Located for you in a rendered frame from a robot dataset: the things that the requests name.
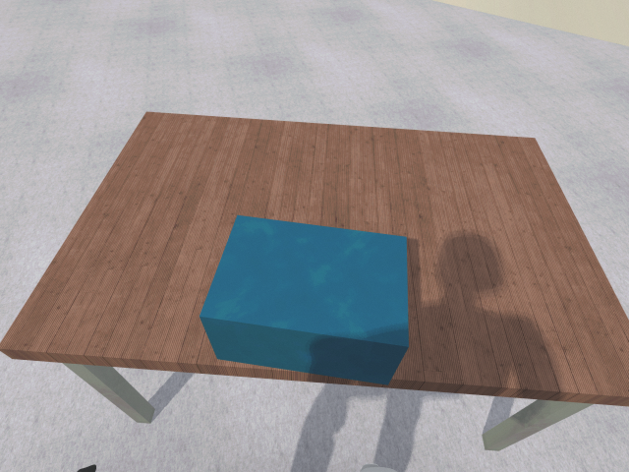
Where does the carton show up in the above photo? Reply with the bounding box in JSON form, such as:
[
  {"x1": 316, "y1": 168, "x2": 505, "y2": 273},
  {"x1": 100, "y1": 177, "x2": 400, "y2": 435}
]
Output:
[{"x1": 200, "y1": 215, "x2": 409, "y2": 385}]

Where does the table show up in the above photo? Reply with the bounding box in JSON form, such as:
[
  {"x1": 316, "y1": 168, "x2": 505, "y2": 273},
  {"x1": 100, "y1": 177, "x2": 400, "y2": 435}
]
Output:
[{"x1": 0, "y1": 112, "x2": 629, "y2": 451}]

